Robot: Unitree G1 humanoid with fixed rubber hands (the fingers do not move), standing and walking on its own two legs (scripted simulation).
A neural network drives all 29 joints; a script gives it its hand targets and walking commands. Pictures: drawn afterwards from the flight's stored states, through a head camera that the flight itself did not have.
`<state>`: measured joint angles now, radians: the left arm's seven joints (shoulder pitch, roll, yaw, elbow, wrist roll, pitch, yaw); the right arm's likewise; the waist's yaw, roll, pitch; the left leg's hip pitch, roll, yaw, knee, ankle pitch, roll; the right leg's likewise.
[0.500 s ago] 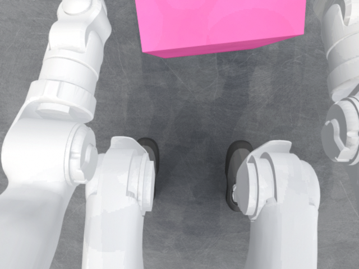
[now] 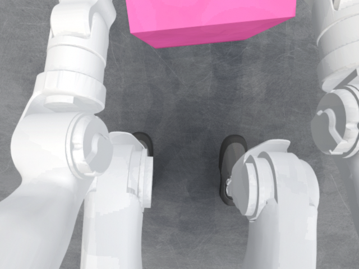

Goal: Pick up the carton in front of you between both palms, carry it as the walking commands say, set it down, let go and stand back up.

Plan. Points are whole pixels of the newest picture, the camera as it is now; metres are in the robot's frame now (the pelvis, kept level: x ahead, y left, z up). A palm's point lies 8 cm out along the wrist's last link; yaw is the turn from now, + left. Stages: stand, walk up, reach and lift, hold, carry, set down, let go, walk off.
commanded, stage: reach and lift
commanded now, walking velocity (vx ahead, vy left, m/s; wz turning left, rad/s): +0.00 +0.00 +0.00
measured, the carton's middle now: out of the picture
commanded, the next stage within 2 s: none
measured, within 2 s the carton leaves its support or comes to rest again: leaves its support in 0.14 s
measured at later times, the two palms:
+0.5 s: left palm out of the picture +0.54 +0.11 -0.01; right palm out of the picture +0.53 -0.18 -0.05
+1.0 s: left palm out of the picture +0.49 +0.12 +0.13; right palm out of the picture +0.48 -0.18 +0.11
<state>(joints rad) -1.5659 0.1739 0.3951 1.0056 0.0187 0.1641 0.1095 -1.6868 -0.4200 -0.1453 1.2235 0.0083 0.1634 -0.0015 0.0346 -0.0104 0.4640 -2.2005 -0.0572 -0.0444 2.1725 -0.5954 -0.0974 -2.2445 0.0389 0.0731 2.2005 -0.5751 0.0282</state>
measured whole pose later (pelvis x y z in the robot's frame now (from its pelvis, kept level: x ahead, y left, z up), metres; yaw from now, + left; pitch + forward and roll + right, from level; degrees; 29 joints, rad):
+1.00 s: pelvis +0.02 +0.02 +0.17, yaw -4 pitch +42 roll +1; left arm -0.95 -0.12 0.54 0.63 0.24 0.35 0.11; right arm -0.98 -0.06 -0.39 0.74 -0.24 0.45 -0.01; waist 0.03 0.03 -0.21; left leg -1.81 -0.11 -0.11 1.58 -0.50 -0.08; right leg -1.84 0.10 0.13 1.57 -0.46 0.08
